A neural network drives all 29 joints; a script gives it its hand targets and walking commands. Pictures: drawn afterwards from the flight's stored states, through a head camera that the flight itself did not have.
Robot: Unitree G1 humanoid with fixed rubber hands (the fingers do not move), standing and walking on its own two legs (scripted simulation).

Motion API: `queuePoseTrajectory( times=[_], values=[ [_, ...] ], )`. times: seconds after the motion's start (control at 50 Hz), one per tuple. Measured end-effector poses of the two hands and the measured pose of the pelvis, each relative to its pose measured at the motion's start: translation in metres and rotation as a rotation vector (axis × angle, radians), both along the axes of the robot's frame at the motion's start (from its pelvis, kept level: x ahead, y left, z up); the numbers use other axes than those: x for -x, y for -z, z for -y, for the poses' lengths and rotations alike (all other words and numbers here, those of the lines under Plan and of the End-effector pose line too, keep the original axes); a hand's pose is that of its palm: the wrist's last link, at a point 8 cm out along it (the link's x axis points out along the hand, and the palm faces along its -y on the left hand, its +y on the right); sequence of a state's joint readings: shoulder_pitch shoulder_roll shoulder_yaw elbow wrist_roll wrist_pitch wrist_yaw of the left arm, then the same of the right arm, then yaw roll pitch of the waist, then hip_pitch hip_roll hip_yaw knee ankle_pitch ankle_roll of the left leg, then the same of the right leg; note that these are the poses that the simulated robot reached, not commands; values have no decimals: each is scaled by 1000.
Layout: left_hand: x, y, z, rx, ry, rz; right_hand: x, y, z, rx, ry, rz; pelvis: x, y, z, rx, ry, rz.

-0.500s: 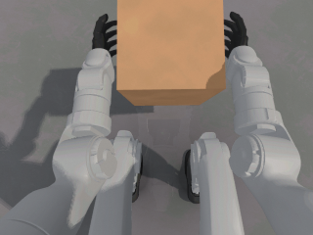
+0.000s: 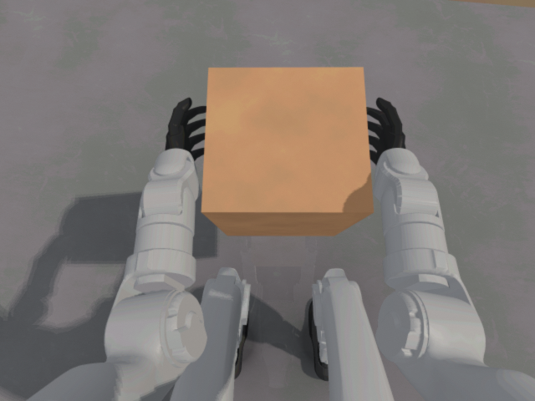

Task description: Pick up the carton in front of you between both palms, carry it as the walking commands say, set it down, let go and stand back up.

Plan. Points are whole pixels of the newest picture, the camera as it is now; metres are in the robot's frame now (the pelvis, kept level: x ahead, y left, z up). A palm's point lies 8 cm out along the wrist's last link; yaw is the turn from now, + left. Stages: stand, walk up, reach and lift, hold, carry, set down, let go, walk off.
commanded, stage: reach and lift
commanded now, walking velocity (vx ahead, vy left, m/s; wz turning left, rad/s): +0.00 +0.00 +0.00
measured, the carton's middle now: (282, 167) +0.45 +0.00 -0.11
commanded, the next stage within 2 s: hold in 1.92 s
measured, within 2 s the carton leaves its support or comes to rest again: neither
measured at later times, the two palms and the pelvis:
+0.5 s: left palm (129, 129) +0.40 +0.15 +0.12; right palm (449, 134) +0.40 -0.15 +0.12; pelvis +0.05 +0.00 +0.14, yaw +0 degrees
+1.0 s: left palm (16, 81) +0.37 +0.15 +0.25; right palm out of the picture +0.36 -0.15 +0.25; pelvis +0.07 +0.00 +0.22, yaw +0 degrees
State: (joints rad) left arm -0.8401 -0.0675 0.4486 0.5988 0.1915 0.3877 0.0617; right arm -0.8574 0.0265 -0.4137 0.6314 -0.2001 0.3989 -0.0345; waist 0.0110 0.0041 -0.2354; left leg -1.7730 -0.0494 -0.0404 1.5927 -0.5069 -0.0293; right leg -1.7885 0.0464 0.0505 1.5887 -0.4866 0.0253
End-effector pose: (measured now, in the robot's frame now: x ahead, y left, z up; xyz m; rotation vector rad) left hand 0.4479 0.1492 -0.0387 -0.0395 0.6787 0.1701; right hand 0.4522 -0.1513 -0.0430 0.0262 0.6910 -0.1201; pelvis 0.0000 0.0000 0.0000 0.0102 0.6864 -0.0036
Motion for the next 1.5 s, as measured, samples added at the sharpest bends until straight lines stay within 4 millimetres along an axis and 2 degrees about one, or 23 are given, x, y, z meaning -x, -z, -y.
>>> queuePoseTrajectory(
  times=[0.2, 0.6, 0.76, 0.92, 1.0, 1.24, 1.5],
  values=[
    [18, -67, -1, 7, 5, -4, 19, -68, -1, 2, 7, -4, -18, -58, 0, 4, -3, 101],
    [52, -190, -1, 5, 23, 0, 59, -191, -1, 4, 19, 0, -56, -166, -2, 8, 1, 385],
    [66, -237, -1, 4, 27, 11, 72, -238, -1, 5, 19, 12, -69, -199, -2, 10, 2, 529],
    [77, -279, -2, -13, 47, 35, 85, -281, -1, 20, 11, 37, -74, -219, -2, 13, -1, 675],
    [81, -288, -1, -20, 55, 23, 89, -290, -1, 28, 6, 25, -71, -222, -2, 13, -1, 726],
    [85, -289, -1, -16, 49, 11, 92, -291, -1, 21, 6, 13, -59, -223, -2, 12, 0, 769],
    [78, -296, -1, -33, 64, 16, 85, -298, 0, 37, -4, 18, -70, -227, -1, 13, 1, 773]
  ],
)
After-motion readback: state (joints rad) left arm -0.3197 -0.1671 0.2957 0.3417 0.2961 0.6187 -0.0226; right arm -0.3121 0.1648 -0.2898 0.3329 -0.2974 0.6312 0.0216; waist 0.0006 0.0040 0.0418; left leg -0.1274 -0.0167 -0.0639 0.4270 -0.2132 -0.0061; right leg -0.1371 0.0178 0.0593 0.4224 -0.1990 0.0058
